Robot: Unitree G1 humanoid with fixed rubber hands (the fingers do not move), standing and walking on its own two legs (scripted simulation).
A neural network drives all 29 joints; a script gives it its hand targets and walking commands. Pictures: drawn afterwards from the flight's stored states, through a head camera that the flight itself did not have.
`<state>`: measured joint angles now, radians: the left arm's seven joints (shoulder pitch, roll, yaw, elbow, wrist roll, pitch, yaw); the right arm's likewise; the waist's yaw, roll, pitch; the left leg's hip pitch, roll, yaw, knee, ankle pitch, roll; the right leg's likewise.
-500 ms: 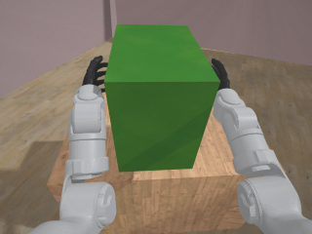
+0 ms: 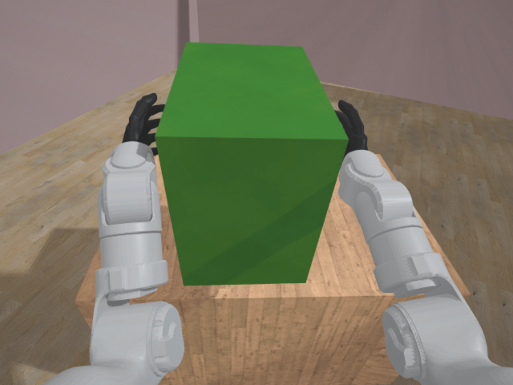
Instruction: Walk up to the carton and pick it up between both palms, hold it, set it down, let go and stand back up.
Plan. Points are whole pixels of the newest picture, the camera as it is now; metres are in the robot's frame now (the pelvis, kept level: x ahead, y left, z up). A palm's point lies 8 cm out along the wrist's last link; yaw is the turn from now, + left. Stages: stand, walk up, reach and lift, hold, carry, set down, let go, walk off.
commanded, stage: hold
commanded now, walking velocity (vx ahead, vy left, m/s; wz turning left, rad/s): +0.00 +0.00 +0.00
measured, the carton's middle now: (245, 161) +0.45 +0.02 +0.16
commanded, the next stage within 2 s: set down in 0.56 s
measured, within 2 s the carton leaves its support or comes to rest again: neither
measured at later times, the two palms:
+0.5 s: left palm (154, 136) +0.36 +0.15 +0.25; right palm (365, 151) +0.36 -0.15 +0.23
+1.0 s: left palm (141, 131) +0.38 +0.17 +0.25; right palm (350, 151) +0.37 -0.13 +0.23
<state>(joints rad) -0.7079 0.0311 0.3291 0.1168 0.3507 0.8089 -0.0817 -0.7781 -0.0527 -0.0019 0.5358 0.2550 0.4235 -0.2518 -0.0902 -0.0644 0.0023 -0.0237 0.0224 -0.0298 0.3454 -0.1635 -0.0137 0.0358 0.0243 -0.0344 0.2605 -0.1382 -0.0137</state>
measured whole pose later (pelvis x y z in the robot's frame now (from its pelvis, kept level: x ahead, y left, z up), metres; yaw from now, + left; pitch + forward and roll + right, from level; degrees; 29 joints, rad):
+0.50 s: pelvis +0.00 +0.00 +0.00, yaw -1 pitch -9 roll -1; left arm -0.75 -0.02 0.35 0.15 0.36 0.79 -0.04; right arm -0.81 -0.10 0.01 0.57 0.25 0.42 -0.22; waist -0.08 -0.01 -0.01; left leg -0.02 0.02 0.00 0.33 -0.16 -0.01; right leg 0.02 0.02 -0.01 0.27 -0.14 -0.01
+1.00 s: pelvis +0.00 +0.01 +0.00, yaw +0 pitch -10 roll +0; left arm -0.82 0.02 0.37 0.36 0.43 0.57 -0.10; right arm -0.81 0.04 -0.24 0.70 -0.01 0.18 -0.16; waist -0.06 -0.06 0.01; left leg 0.01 0.00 -0.01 0.30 -0.14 0.00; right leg 0.04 0.00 -0.03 0.27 -0.14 0.00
